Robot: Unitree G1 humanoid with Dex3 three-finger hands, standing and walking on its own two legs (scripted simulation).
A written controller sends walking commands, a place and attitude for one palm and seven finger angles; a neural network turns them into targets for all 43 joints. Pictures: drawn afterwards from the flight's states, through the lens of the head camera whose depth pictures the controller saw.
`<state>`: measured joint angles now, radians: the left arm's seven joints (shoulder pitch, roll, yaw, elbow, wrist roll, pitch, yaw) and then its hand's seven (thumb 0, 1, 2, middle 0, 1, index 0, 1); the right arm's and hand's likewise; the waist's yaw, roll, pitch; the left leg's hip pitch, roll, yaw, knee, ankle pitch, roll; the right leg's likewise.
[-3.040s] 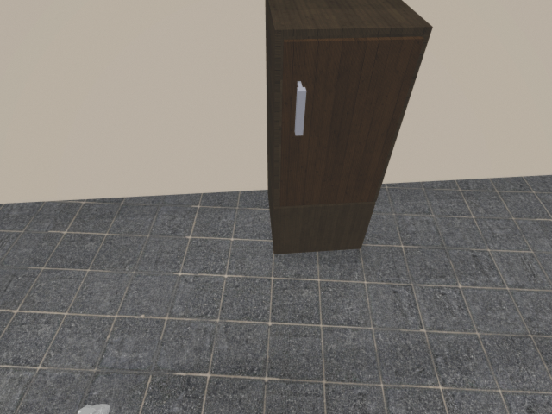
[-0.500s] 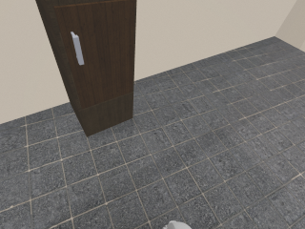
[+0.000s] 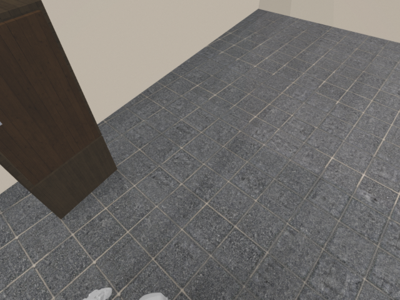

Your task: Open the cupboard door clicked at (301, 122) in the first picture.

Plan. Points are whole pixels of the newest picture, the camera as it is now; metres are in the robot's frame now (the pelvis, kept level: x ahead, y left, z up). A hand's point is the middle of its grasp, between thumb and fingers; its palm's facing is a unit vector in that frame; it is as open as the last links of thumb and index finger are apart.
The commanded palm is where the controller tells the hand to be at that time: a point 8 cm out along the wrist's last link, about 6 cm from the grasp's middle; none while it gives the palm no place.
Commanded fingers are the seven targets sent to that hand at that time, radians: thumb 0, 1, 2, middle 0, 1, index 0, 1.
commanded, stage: walk to a spot facing it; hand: left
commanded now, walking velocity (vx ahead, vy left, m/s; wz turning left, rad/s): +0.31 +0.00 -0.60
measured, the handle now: out of the picture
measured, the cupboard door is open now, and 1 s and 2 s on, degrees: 0 0 0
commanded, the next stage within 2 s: turn to face it in 0.88 s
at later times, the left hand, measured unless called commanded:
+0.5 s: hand (113, 259) +0.24 +0.23 -0.16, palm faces -0.26 -0.95 -0.15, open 7.4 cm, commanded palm none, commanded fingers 0.00 0.90 0.90 -0.20 -0.30 -0.20 -0.30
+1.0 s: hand (194, 179) +0.48 +0.03 -0.16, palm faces -0.58 -0.79 -0.22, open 7.4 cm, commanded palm none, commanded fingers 0.00 0.90 0.90 -0.20 -0.30 -0.20 -0.30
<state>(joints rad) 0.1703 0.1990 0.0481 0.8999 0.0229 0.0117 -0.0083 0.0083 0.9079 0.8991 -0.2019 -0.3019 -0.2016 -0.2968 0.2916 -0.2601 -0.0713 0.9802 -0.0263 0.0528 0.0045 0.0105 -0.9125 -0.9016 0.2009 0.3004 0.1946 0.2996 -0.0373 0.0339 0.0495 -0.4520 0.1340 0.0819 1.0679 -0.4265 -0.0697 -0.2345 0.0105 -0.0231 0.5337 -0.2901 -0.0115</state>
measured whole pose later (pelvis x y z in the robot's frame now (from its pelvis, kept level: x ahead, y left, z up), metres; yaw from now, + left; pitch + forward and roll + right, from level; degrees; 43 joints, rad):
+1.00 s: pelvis +0.29 -0.07 +0.00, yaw -36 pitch +0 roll +0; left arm 0.18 0.20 0.06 0.96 0.02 -0.04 0.00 0.01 0.91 0.90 -0.20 -0.30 -0.20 -0.30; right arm 0.20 -0.17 -0.06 0.93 -0.02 -0.02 -0.01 0.01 -0.91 -0.90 0.20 0.30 0.19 0.30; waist -0.04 0.00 0.08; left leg -0.57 0.19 0.04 1.20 -0.33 -0.08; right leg -0.31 0.08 -0.07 0.53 -0.22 -0.10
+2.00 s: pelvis +0.36 -0.11 +0.01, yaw -9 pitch -1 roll +2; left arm 0.21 0.17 0.03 0.90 0.03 0.01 0.02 0.01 0.91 0.90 -0.20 -0.30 -0.20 -0.30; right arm 0.23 -0.26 -0.11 0.93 -0.02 0.08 0.03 0.01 -0.91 -0.90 0.20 0.30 0.19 0.30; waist -0.04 0.02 0.06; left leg -0.52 0.03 0.02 1.07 -0.37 -0.08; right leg -0.17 -0.11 -0.16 0.49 -0.30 0.00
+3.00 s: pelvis +0.38 -0.08 -0.01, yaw +29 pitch +0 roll +1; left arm 0.25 0.24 0.06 0.90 0.02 0.04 0.01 0.01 0.90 0.90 -0.21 -0.30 -0.20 -0.30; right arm 0.15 -0.25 -0.07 0.90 -0.01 0.04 0.04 0.01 -0.91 -0.90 0.20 0.30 0.19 0.30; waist 0.00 -0.04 0.09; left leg -0.31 0.02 0.10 0.62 -0.30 0.01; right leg -0.27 -0.21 -0.25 0.76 -0.47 0.06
